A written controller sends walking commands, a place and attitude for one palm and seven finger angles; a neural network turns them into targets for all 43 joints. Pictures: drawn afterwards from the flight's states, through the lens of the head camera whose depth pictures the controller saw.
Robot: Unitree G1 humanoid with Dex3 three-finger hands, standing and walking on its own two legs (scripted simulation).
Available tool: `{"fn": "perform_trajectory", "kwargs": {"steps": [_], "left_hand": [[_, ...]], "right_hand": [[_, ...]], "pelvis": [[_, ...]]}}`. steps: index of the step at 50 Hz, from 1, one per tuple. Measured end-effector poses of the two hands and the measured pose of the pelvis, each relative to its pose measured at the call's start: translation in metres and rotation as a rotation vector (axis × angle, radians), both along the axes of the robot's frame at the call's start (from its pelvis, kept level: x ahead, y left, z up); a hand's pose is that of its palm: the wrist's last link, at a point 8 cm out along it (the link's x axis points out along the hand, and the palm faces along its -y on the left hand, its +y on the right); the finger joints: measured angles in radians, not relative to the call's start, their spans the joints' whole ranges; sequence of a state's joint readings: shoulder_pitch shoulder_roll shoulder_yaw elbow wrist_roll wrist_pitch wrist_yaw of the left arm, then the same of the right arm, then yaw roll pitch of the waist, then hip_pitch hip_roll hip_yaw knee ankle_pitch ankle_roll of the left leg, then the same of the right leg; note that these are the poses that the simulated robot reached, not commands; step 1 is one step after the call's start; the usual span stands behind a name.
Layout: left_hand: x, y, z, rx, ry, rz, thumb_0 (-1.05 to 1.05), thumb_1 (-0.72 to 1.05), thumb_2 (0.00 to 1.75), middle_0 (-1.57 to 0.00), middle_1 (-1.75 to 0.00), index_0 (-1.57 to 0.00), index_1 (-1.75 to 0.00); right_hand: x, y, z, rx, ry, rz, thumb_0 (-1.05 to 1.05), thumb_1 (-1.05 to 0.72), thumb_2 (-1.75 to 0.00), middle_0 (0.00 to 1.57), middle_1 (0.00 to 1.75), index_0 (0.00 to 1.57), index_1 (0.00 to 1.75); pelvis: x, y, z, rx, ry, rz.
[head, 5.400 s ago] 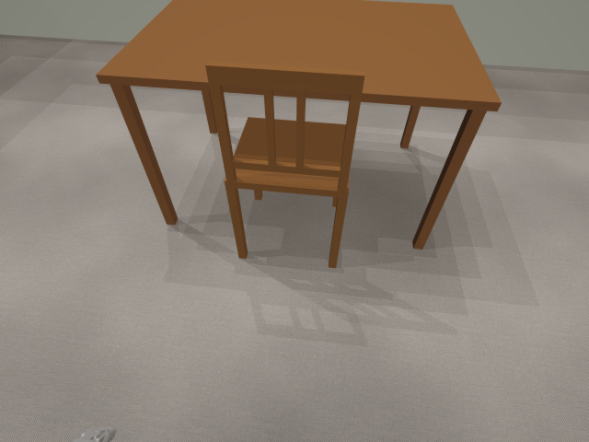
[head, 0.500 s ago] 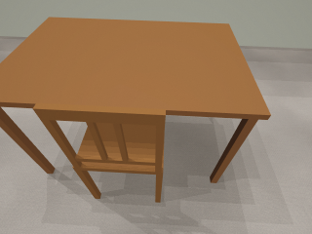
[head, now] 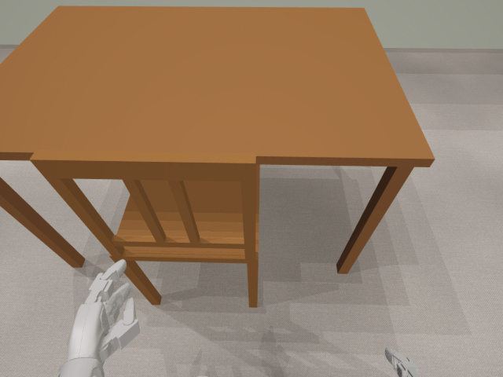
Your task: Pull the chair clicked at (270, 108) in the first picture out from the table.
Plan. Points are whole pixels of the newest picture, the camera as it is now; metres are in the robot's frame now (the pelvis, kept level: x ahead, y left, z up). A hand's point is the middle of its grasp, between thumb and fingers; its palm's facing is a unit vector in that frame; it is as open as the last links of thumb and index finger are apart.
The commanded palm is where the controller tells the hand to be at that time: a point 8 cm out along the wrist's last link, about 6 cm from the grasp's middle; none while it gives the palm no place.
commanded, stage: raise the hand toward the chair's back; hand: left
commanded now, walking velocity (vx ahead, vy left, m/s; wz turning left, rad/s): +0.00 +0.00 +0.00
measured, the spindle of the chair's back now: (147, 211) +0.46 +0.24 -0.10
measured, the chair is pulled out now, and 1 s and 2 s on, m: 0.00 0.00 0.00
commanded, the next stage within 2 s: aim the fingers beside a spindle in 1.90 s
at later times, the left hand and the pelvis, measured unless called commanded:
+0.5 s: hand (137, 346) +0.18 +0.18 -0.04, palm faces -0.06 -1.00 -0.04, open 11.7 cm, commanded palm +0.15 +0.24 -0.03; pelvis -0.04 +0.00 -0.09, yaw +0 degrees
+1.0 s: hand (111, 343) +0.18 +0.22 -0.03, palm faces +0.01 -1.00 -0.05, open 15.8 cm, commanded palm +0.16 +0.27 -0.02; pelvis -0.05 +0.03 -0.08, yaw -1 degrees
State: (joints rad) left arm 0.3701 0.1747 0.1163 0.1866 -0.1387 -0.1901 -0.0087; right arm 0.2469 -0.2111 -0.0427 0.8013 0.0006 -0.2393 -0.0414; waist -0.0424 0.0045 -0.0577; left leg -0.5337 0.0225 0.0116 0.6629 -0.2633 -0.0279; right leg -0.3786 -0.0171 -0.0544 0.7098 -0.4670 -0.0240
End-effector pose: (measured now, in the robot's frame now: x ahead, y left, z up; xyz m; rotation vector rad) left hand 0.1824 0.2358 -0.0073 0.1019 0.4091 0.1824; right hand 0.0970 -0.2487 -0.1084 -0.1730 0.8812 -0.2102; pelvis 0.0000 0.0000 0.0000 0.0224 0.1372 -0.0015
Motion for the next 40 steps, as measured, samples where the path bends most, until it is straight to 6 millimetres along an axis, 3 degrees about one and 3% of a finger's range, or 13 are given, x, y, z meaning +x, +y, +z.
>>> {"fn": "perform_trajectory", "kwargs": {"steps": [3, 6, 11, 14, 18, 25, 32, 40], "left_hand": [[0.018, -0.01, 0.016, -0.033, -0.271, -0.112, 0.01, 0.79, 0.85, -0.19, -0.28, -0.18, -0.28], [0.006, -0.02, 0.01, -0.061, -0.412, -0.227, 0.01, 0.73, 0.82, -0.18, -0.27, -0.18, -0.27], [-0.038, -0.012, -0.035, -0.102, -0.296, -0.193, 0.01, 0.61, 0.77, -0.18, -0.25, -0.18, -0.26], [-0.057, -0.002, -0.045, -0.075, -0.263, -0.127, 0.01, 0.54, 0.74, -0.17, -0.24, -0.17, -0.25], [-0.056, 0.002, -0.033, -0.036, -0.339, -0.14, 0.01, 0.44, 0.7, -0.16, -0.23, -0.16, -0.23], [-0.018, 0.001, -0.03, -0.08, -0.313, -0.246, 0.01, 0.28, 0.63, -0.14, -0.2, -0.14, -0.21], [-0.01, 0.016, -0.02, -0.066, -0.292, -0.201, 0.01, 0.12, 0.57, -0.13, -0.18, -0.12, -0.18], [-0.017, 0.025, -0.022, -0.062, -0.332, -0.196, 0.0, -0.07, 0.49, -0.11, -0.15, -0.1, -0.15]], "right_hand": [[0.026, -0.014, 0.002, -0.022, -0.137, 0.022, 0.01, -0.91, -0.9, 0.2, 0.3, 0.2, 0.3], [0.05, -0.024, 0.002, -0.038, -0.262, 0.045, 0.01, -0.91, -0.9, 0.2, 0.3, 0.2, 0.3], [0.077, -0.024, -0.004, -0.061, -0.376, 0.084, 0.01, -0.91, -0.9, 0.2, 0.3, 0.2, 0.3], [0.082, -0.014, -0.014, -0.071, -0.379, 0.121, 0.01, -0.91, -0.9, 0.19, 0.3, 0.2, 0.3], [0.071, 0.004, -0.036, -0.052, -0.314, 0.154, 0.01, -0.91, -0.9, 0.19, 0.3, 0.2, 0.3], [0.028, 0.025, -0.065, 0.01, -0.151, 0.091, 0.01, -0.91, -0.9, 0.2, 0.3, 0.21, 0.3], [-0.003, 0.022, -0.061, -0.005, -0.089, 0.019, 0.01, -0.91, -0.9, 0.2, 0.3, 0.21, 0.3], [0.005, 0.015, -0.049, -0.078, -0.126, 0.042, 0.01, -0.91, -0.9, 0.2, 0.3, 0.2, 0.3]], "pelvis": [[-0.012, -0.004, -0.02, 0.004, 0.06, -0.017], [-0.023, -0.006, -0.044, 0.007, 0.097, -0.029], [-0.036, -0.008, -0.074, 0.003, 0.115, -0.016], [-0.039, -0.009, -0.084, -0.016, 0.121, -0.005], [-0.041, -0.009, -0.09, -0.041, 0.128, 0.01], [-0.044, -0.003, -0.087, -0.055, 0.141, 0.006], [-0.042, 0.009, -0.077, -0.051, 0.141, -0.014], [-0.046, 0.021, -0.079, -0.064, 0.141, -0.014]]}}
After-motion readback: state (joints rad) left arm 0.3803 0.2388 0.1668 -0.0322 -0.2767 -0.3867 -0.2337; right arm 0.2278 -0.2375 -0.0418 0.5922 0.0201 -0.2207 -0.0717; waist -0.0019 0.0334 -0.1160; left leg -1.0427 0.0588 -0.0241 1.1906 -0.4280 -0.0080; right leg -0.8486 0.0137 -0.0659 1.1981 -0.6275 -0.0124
